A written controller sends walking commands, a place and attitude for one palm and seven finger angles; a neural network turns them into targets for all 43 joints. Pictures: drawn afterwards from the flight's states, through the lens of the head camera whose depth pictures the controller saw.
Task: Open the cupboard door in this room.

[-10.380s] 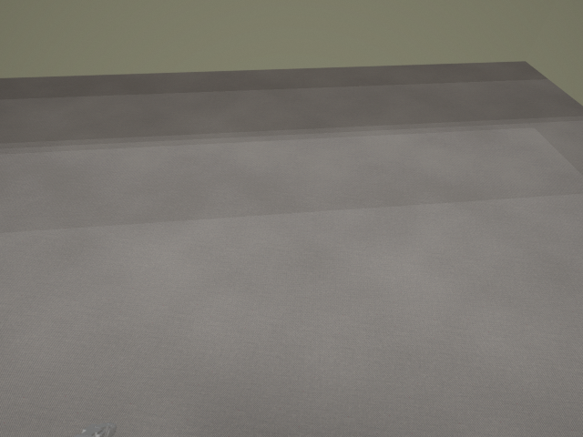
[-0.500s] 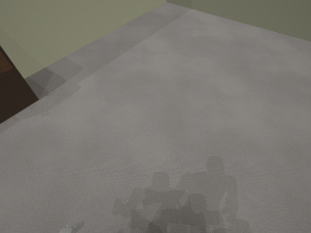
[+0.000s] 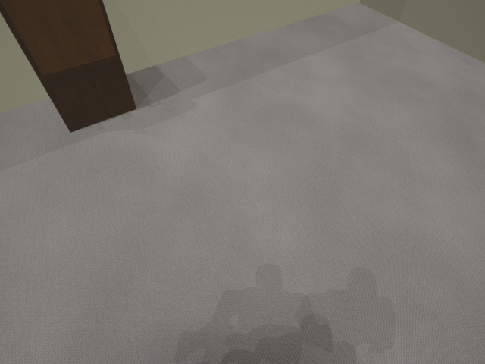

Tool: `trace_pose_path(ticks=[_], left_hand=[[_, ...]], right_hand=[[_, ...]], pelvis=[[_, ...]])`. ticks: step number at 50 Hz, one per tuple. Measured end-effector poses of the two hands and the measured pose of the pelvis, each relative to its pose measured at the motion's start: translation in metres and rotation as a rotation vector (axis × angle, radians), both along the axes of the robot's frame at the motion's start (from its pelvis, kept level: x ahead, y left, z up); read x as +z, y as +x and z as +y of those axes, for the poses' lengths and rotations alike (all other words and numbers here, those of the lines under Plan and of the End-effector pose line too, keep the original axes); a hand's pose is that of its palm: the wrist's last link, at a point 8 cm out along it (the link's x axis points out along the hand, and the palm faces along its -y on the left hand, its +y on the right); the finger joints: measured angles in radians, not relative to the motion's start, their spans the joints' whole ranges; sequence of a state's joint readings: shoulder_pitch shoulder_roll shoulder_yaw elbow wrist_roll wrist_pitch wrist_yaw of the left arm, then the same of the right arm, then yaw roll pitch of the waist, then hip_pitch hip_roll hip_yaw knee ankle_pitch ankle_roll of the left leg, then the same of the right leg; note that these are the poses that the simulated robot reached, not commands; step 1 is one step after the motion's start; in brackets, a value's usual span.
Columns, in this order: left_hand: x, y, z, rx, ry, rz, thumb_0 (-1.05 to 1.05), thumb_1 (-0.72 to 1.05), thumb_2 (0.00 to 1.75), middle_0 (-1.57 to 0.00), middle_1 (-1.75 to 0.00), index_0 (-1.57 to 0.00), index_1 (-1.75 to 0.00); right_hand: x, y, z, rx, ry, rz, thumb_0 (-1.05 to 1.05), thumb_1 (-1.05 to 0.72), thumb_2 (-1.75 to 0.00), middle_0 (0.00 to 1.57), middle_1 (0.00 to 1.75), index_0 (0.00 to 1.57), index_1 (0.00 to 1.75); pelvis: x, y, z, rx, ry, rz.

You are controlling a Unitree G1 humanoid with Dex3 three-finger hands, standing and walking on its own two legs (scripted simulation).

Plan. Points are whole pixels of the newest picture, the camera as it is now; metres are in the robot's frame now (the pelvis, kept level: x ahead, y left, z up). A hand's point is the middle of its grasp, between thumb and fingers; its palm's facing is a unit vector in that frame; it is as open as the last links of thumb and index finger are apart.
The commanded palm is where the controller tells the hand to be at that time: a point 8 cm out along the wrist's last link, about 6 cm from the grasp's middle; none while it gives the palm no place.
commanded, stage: turn or walk to find it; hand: left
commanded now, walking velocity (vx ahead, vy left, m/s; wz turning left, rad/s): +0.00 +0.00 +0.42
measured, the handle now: out of the picture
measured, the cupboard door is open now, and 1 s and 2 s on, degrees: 0 0 0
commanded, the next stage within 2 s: stand and wait in 0.44 s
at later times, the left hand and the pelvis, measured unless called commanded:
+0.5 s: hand out of the picture +0.03 +0.17 -0.13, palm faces +0.23 -0.93 -0.28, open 7.3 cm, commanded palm none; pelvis -0.02 -0.03 +0.01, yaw +12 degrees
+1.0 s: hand out of the picture -0.10 +0.17 -0.17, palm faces +0.29 -0.93 -0.21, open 7.3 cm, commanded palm none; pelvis -0.04 -0.01 +0.01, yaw +14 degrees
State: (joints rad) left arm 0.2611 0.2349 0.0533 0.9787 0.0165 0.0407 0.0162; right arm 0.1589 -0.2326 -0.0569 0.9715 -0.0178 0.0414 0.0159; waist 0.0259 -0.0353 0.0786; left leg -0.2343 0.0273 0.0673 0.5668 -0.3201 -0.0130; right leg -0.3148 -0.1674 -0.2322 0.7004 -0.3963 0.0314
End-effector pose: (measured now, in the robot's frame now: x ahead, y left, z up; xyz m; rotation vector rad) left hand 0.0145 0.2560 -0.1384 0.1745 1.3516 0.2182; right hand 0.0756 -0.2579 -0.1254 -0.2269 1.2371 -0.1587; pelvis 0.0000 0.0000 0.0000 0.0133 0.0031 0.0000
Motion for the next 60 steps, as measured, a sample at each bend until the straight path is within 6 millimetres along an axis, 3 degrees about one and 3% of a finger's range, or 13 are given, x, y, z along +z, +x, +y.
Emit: trace_pose_path(ticks=[4,10,16,19,25,30,38,41,45,51,60], left_hand=[[0.002,-0.012,0.015,0.038,0.008,0.032,0.0,0.91,0.9,-0.2,-0.3,-0.2,-0.3],[0.017,0.002,0.015,0.062,0.015,-0.06,0.0,0.91,0.9,-0.2,-0.3,-0.2,-0.3],[0.027,0.022,-0.006,0.06,0.044,-0.159,0.0,0.91,0.9,-0.2,-0.3,-0.2,-0.3],[0.031,0.021,-0.02,0.065,0.065,-0.203,0.0,0.91,0.9,-0.2,-0.3,-0.2,-0.3],[0.039,-0.009,-0.039,0.13,0.063,-0.185,0.0,0.91,0.9,-0.2,-0.3,-0.21,-0.3],[0.033,-0.039,-0.044,0.173,0.036,-0.129,0.0,0.91,0.9,-0.21,-0.3,-0.21,-0.3],[0.0,-0.104,-0.032,0.267,-0.033,-0.004,0.0,0.91,0.9,-0.21,-0.3,-0.21,-0.3],[-0.003,-0.121,-0.03,0.28,-0.051,0.056,0.0,0.91,0.9,-0.2,-0.3,-0.2,-0.3],[0.002,-0.13,-0.032,0.284,-0.062,0.077,0.0,0.91,0.9,-0.2,-0.3,-0.2,-0.3],[0.005,-0.129,-0.044,0.262,-0.05,0.058,0.0,0.91,0.9,-0.2,-0.3,-0.2,-0.3],[0.003,-0.123,-0.048,0.291,-0.057,-0.01,0.0,0.91,0.9,-0.2,-0.3,-0.2,-0.3]], right_hand=[[0.012,0.017,0.018,0.045,-0.003,-0.055,0.01,-0.91,-0.89,0.2,0.29,0.2,0.3],[0.014,0.025,0.028,0.094,0.024,-0.062,0.0,-0.91,-0.89,0.2,0.29,0.2,0.3],[-0.003,0.021,0.013,0.107,0.066,-0.044,0.0,-0.91,-0.89,0.2,0.3,0.2,0.3],[-0.015,0.018,0.0,0.111,0.081,-0.026,0.01,-0.91,-0.89,0.2,0.3,0.2,0.3],[-0.012,0.012,-0.015,0.152,0.073,0.034,0.01,-0.91,-0.89,0.2,0.29,0.2,0.3],[-0.005,0.005,-0.015,0.184,0.051,0.075,0.01,-0.91,-0.89,0.19,0.29,0.2,0.3],[0.0,0.004,0.021,0.247,0.008,0.049,0.01,-0.91,-0.89,0.19,0.29,0.2,0.3],[0.005,-0.002,0.039,0.255,0.017,0.035,0.01,-0.91,-0.89,0.19,0.29,0.2,0.3],[0.006,-0.007,0.046,0.25,0.017,0.035,0.01,-0.94,-0.89,0.2,0.29,0.2,0.3],[-0.006,-0.016,0.04,0.222,0.052,0.043,0.0,-0.94,-0.89,0.2,0.3,0.2,0.3],[-0.01,-0.049,0.029,0.234,0.047,0.119,0.0,-0.92,-0.89,0.2,0.29,0.2,0.3]], pelvis=[[0.006,-0.002,0.005,0.021,-0.007,-0.011],[0.013,-0.006,0.003,0.068,-0.015,-0.016],[0.008,-0.009,-0.015,0.116,0.002,-0.019],[0.003,-0.012,-0.026,0.154,0.002,-0.027],[0.012,-0.018,-0.034,0.215,0.021,-0.031],[0.015,-0.022,-0.033,0.243,0.026,-0.021],[0.006,-0.035,-0.011,0.258,-0.012,-0.02],[0.01,-0.037,-0.007,0.249,-0.002,-0.032],[0.014,-0.039,-0.003,0.253,-0.003,-0.037],[0.011,-0.043,-0.008,0.25,0.01,-0.051],[0.009,-0.057,-0.013,0.298,-0.003,-0.038]])
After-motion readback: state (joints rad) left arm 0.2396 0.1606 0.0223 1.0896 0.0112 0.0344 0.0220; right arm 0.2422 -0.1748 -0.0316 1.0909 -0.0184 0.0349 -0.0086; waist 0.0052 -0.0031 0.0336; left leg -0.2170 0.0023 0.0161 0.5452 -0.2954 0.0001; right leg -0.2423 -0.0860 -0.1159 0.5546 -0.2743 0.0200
